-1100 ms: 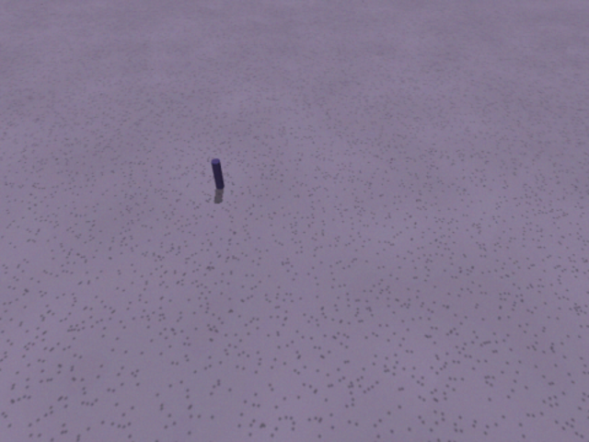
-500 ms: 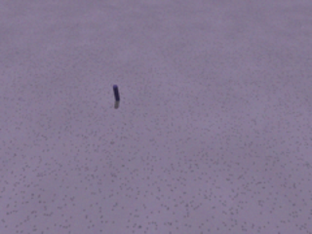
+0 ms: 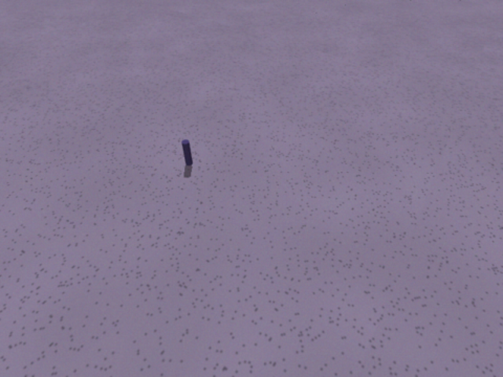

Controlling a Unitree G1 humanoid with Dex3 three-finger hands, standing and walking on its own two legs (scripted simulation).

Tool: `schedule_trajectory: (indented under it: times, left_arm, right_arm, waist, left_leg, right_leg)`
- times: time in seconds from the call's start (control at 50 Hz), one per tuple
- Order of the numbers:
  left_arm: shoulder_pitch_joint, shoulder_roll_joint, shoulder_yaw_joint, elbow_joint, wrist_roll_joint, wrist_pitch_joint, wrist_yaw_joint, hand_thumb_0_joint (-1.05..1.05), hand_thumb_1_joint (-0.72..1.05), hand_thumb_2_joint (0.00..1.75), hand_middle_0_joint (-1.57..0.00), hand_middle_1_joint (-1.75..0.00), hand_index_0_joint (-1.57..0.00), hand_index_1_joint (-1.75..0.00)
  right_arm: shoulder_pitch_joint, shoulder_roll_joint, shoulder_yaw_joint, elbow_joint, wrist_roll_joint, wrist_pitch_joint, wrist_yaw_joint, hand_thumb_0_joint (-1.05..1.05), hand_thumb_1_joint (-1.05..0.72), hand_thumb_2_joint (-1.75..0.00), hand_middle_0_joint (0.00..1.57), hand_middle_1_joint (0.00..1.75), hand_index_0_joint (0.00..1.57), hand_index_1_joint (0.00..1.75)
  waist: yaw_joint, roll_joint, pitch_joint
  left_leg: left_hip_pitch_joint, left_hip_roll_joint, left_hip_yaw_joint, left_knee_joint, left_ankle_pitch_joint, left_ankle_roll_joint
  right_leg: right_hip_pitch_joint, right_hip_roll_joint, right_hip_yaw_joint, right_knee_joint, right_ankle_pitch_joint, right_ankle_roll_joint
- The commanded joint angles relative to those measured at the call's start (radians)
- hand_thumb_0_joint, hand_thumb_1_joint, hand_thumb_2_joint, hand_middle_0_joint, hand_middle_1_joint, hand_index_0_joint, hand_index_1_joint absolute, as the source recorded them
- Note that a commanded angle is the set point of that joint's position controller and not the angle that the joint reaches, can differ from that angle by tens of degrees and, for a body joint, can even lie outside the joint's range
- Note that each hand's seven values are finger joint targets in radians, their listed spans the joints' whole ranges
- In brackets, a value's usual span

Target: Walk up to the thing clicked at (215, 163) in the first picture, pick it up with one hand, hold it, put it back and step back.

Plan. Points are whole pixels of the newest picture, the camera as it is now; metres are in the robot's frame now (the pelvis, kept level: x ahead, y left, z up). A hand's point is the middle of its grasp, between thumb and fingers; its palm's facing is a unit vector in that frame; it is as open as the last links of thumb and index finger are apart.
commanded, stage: stand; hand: left
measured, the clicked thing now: (187, 152) +1.41 +0.33 -0.70
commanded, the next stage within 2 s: walk up in 0.02 s
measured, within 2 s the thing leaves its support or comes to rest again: neither
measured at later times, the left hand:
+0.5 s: hand out of the picture +0.09 +0.36 -0.18, palm faces +0.08 -0.92 -0.38, open 7.4 cm
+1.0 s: hand (106, 239) +0.45 +0.32 -0.13, palm faces +0.08 -0.91 -0.40, open 7.4 cm
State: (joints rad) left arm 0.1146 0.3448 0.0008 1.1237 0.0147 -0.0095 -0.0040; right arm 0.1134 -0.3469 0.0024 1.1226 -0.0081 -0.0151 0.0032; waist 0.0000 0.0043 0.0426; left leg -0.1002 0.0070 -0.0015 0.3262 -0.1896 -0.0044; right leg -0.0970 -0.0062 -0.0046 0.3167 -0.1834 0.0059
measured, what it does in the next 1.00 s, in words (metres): walks ahead: left foot, then right foot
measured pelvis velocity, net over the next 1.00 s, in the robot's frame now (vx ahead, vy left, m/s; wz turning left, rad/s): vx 0.37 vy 0.05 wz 0.09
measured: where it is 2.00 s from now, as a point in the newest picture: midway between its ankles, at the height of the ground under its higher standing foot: (228, 254)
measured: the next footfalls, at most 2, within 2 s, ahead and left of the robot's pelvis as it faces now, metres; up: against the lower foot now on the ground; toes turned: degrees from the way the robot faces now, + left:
left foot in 0.40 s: +0.20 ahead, +0.20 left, +0.00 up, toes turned +8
right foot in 0.86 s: +0.48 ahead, -0.05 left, +0.00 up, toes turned +0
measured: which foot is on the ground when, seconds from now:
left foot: down 0.00-0.18, up 0.20-0.38, down 0.40-0.90, up 0.92-1.00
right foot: down 0.00-0.44, up 0.46-0.84, down 0.86-1.00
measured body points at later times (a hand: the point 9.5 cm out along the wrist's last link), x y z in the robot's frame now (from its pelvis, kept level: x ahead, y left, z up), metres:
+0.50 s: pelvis +0.12 +0.07 -0.03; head +0.13 +0.08 +0.42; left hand +0.09 +0.41 -0.15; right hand +0.26 -0.26 -0.12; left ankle +0.16 +0.19 -0.75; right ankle +0.02 -0.10 -0.70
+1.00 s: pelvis +0.37 +0.05 -0.02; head +0.39 +0.01 +0.43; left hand +0.45 +0.37 -0.10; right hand +0.44 -0.27 -0.16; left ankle +0.26 +0.19 -0.66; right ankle +0.44 -0.05 -0.75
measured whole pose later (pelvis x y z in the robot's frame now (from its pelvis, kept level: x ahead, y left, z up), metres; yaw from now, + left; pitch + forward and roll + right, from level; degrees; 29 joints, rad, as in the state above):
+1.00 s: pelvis +0.37 +0.05 -0.02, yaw +5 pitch -3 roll +2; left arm 0.19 0.38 0.06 0.86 0.00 -0.09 -0.07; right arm 0.32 -0.42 -0.05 0.92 0.01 -0.05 0.04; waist 0.01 0.04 0.10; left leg -0.31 0.01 -0.01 1.17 -0.43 0.04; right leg -0.32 -0.06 -0.07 0.60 -0.23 -0.04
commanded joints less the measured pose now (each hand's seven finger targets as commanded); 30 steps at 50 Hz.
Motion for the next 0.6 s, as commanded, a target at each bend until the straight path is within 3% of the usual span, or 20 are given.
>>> schedule_trajectory:
  times: [0.0,0.02,0.04,0.1,0.12,0.14,0.16,0.18,0.22,0.26,0.32,0.38,0.4,0.42,0.44,0.46,0.48,0.5,0.54,0.58]
  left_arm:
    - [0.019,0.322,0.102,-0.115,0.010,-0.042,-0.017,0.00,0.90,0.90,-0.20,-0.30,-0.20,-0.30]
    - [0.020,0.310,0.106,-0.114,0.018,-0.043,-0.027,0.00,0.90,0.90,-0.20,-0.30,-0.20,-0.30]
    - [0.003,0.294,0.110,-0.123,0.021,-0.045,-0.033,0.00,0.90,0.90,-0.20,-0.30,-0.20,-0.30]
    - [0.049,0.273,0.116,-0.151,0.021,-0.054,-0.044,0.00,0.90,0.90,-0.20,-0.30,-0.20,-0.30]
    - [0.127,0.291,0.124,-0.137,0.019,-0.061,-0.040,0.00,0.90,0.90,-0.20,-0.30,-0.20,-0.30]
    - [0.222,0.332,0.139,-0.116,0.023,-0.068,-0.034,0.00,0.90,0.90,-0.20,-0.30,-0.20,-0.30]
    - [0.251,0.383,0.155,-0.112,0.030,-0.072,-0.029,0.00,0.90,0.90,-0.20,-0.30,-0.20,-0.30]
    - [0.199,0.403,0.160,-0.149,0.032,-0.076,-0.028,0.00,0.90,0.90,-0.20,-0.30,-0.20,-0.30]
    - [0.077,0.385,0.151,-0.212,0.029,-0.081,-0.029,0.00,0.90,0.90,-0.20,-0.30,-0.20,-0.30]
    - [0.024,0.371,0.141,-0.229,0.030,-0.087,-0.030,0.00,0.90,0.90,-0.20,-0.30,-0.20,-0.30]
    - [0.057,0.364,0.135,-0.233,0.020,-0.089,-0.036,0.00,0.90,0.90,-0.20,-0.30,-0.20,-0.30]
    - [0.063,0.331,0.119,-0.241,-0.001,-0.074,-0.046,0.00,0.90,0.90,-0.20,-0.30,-0.20,-0.30]
    - [0.096,0.286,0.103,-0.246,-0.003,-0.068,-0.046,0.00,0.90,0.90,-0.20,-0.30,-0.20,-0.30]
    - [0.137,0.194,0.079,-0.267,0.000,-0.065,-0.045,0.00,0.90,0.90,-0.20,-0.30,-0.20,-0.30]
    - [0.110,0.241,0.087,-0.286,-0.003,-0.063,-0.039,0.00,0.90,0.90,-0.20,-0.30,-0.20,-0.30]
    - [0.084,0.328,0.095,-0.283,0.003,-0.059,-0.031,0.00,0.90,0.90,-0.20,-0.30,-0.20,-0.30]
    - [0.064,0.336,0.089,-0.275,-0.007,-0.065,-0.029,0.00,0.90,0.90,-0.20,-0.30,-0.20,-0.30]
    - [0.113,0.332,0.090,-0.250,-0.018,-0.067,-0.034,0.00,0.90,0.90,-0.20,-0.30,-0.20,-0.30]
    - [0.164,0.314,0.094,-0.216,-0.020,-0.063,-0.046,0.00,0.90,0.90,-0.20,-0.30,-0.20,-0.30]
    - [0.160,0.292,0.098,-0.227,-0.013,-0.056,-0.062,0.00,0.90,0.90,-0.20,-0.30,-0.20,-0.30]
  right_arm:
    - [0.035,-0.301,-0.105,-0.113,-0.011,-0.031,0.017,0.00,-0.90,-0.90,0.20,0.30,0.20,0.30]
    - [0.019,-0.314,-0.113,-0.114,-0.021,-0.030,0.029,0.00,-0.90,-0.90,0.20,0.30,0.20,0.30]
    - [-0.004,-0.308,-0.114,-0.129,-0.023,-0.027,0.035,0.00,-0.90,-0.90,0.20,0.30,0.20,0.30]
    - [-0.045,-0.263,-0.119,-0.184,-0.024,-0.037,0.045,0.00,-0.90,-0.90,0.20,0.30,0.20,0.30]
    - [-0.082,-0.254,-0.119,-0.204,-0.021,-0.043,0.050,0.00,-0.90,-0.90,0.20,0.30,0.20,0.30]
    - [-0.111,-0.225,-0.113,-0.230,-0.018,-0.046,0.053,0.00,-0.90,-0.90,0.20,0.30,0.20,0.30]
    - [-0.162,-0.205,-0.109,-0.255,-0.020,-0.045,0.050,0.00,-0.90,-0.90,0.20,0.30,0.20,0.30]
    - [-0.152,-0.225,-0.112,-0.261,-0.027,-0.046,0.045,0.00,-0.90,-0.90,0.20,0.30,0.20,0.30]
    - [-0.066,-0.276,-0.122,-0.245,-0.020,-0.049,0.058,0.00,-0.90,-0.90,0.20,0.30,0.20,0.30]
    - [-0.027,-0.275,-0.131,-0.232,-0.011,-0.056,0.071,0.00,-0.90,-0.90,0.20,0.30,0.20,0.30]
    - [0.002,-0.250,-0.132,-0.234,-0.011,-0.061,0.083,0.00,-0.90,-0.90,0.20,0.30,0.20,0.30]
    - [0.198,-0.254,-0.159,-0.180,-0.020,-0.059,0.071,0.00,-0.90,-0.90,0.20,0.30,0.20,0.30]
    - [0.333,-0.295,-0.185,-0.149,-0.032,-0.059,0.058,0.00,-0.90,-0.90,0.20,0.30,0.20,0.30]
    - [0.433,-0.374,-0.206,-0.147,-0.047,-0.062,0.042,0.00,-0.90,-0.90,0.20,0.30,0.20,0.30]
    - [0.368,-0.455,-0.211,-0.196,-0.029,-0.069,0.039,0.00,-0.90,-0.90,0.20,0.30,0.20,0.30]
    - [0.281,-0.465,-0.210,-0.221,0.004,-0.066,0.042,0.00,-0.90,-0.90,0.20,0.30,0.20,0.30]
    - [0.232,-0.435,-0.194,-0.229,0.005,-0.064,0.037,0.00,-0.90,-0.90,0.20,0.30,0.20,0.30]
    - [0.179,-0.380,-0.172,-0.255,0.005,-0.070,0.032,0.00,-0.90,-0.90,0.20,0.30,0.20,0.30]
    - [0.147,-0.321,-0.144,-0.269,0.010,-0.082,0.033,0.00,-0.90,-0.90,0.20,0.30,0.20,0.30]
    - [0.140,-0.323,-0.140,-0.278,0.007,-0.093,0.036,0.00,-0.90,-0.90,0.20,0.30,0.20,0.30]
  waist:
    - [0.001,0.007,-0.152]
    - [0.013,0.047,-0.061]
    - [0.020,0.064,0.027]
    - [0.052,0.013,0.074]
    - [0.093,-0.012,0.032]
    - [0.132,-0.085,-0.018]
    - [0.164,-0.196,0.015]
    - [0.140,-0.131,0.046]
    - [0.064,-0.100,0.090]
    - [0.030,-0.155,0.114]
    - [0.028,-0.152,0.059]
    - [-0.077,-0.018,-0.070]
    - [-0.136,0.098,-0.145]
    - [-0.169,0.313,-0.170]
    - [-0.149,0.269,-0.166]
    - [-0.124,0.184,-0.109]
    - [-0.097,0.119,-0.026]
    - [-0.051,0.067,0.007]
    - [-0.010,0.060,0.069]
    - [0.003,0.086,0.099]
  left_leg:
    - [-0.039,0.094,-0.132,0.021,-0.390,0.109]
    - [-0.134,0.110,-0.182,0.007,-0.546,0.128]
    - [-0.221,0.117,-0.200,-0.007,-0.595,0.133]
    - [-0.292,0.127,-0.218,0.058,-0.407,0.122]
    - [-0.345,0.090,-0.172,0.137,-0.336,0.099]
    - [-0.483,0.020,-0.072,0.280,-0.260,0.057]
    - [-0.671,-0.016,-0.007,0.472,-0.312,0.037]
    - [-0.686,0.033,-0.081,0.525,-0.317,0.031]
    - [-0.577,0.100,-0.099,0.532,-0.273,0.030]
    - [-0.508,0.130,-0.105,0.434,-0.285,0.032]
    - [-0.359,0.082,-0.011,0.306,-0.135,0.025]
    - [0.108,-0.034,0.131,0.154,0.078,0.041]
    - [0.305,-0.031,0.085,0.184,0.003,0.068]
    - [0.411,0.174,-0.258,0.079,-0.253,0.136]
    - [0.319,0.362,-0.693,-0.120,-0.546,0.227]
    - [0.226,0.409,-0.710,-0.140,-0.547,0.282]
    - [0.145,0.395,-0.623,-0.126,-0.466,0.285]
    - [0.119,0.332,-0.454,-0.091,-0.317,0.245]
    - [-0.037,0.270,-0.268,-0.097,-0.131,0.207]
    - [-0.124,0.258,-0.200,-0.133,-0.084,0.217]
  right_leg:
    - [0.048,-0.070,0.046,0.072,-0.355,-0.068]
    - [-0.061,-0.081,0.070,0.129,-0.488,-0.082]
    - [-0.120,-0.071,0.064,0.143,-0.516,-0.079]
    - [-0.120,-0.114,0.119,0.126,-0.400,-0.111]
    - [0.004,-0.143,0.163,0.072,-0.372,-0.128]
    - [0.211,-0.214,0.282,-0.041,-0.413,-0.169]
    - [0.303,-0.369,0.473,-0.180,-0.458,-0.239]
    - [0.250,-0.438,0.528,-0.210,-0.474,-0.275]
    - [0.105,-0.412,0.457,-0.205,-0.520,-0.281]
    - [0.060,-0.368,0.300,-0.179,-0.373,-0.252]
    - [0.050,-0.269,0.101,-0.081,-0.124,-0.194]
    - [-0.160,-0.145,-0.106,0.267,0.176,-0.118]
    - [-0.306,-0.094,-0.141,0.512,0.121,-0.092]
    - [-0.544,0.013,-0.095,0.771,-0.338,-0.056]
    - [-0.610,0.052,0.032,0.865,-0.413,-0.065]
    - [-0.585,-0.032,0.101,0.898,-0.367,-0.068]
    - [-0.609,-0.064,0.119,0.906,-0.296,-0.070]
    - [-0.586,-0.090,0.132,0.858,-0.210,-0.066]
    - [-0.493,-0.121,0.106,0.744,-0.156,-0.048]
    - [-0.420,-0.128,0.064,0.644,-0.120,-0.018]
